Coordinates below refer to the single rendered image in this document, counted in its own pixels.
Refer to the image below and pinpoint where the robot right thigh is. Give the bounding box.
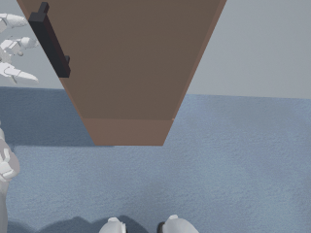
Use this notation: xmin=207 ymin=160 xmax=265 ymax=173
xmin=162 ymin=218 xmax=199 ymax=233

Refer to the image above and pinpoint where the cupboard door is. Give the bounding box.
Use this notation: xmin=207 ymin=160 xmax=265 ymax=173
xmin=21 ymin=0 xmax=221 ymax=120

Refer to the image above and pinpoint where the handle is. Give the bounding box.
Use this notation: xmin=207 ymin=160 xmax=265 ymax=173
xmin=28 ymin=2 xmax=71 ymax=78

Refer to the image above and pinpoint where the robot left upper arm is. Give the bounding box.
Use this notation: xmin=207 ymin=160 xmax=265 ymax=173
xmin=0 ymin=139 xmax=20 ymax=233

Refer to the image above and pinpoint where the left robot hand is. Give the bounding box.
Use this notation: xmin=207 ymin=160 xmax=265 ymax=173
xmin=0 ymin=13 xmax=40 ymax=85

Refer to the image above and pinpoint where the left robot shin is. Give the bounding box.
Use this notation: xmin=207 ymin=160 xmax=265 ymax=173
xmin=108 ymin=217 xmax=119 ymax=222

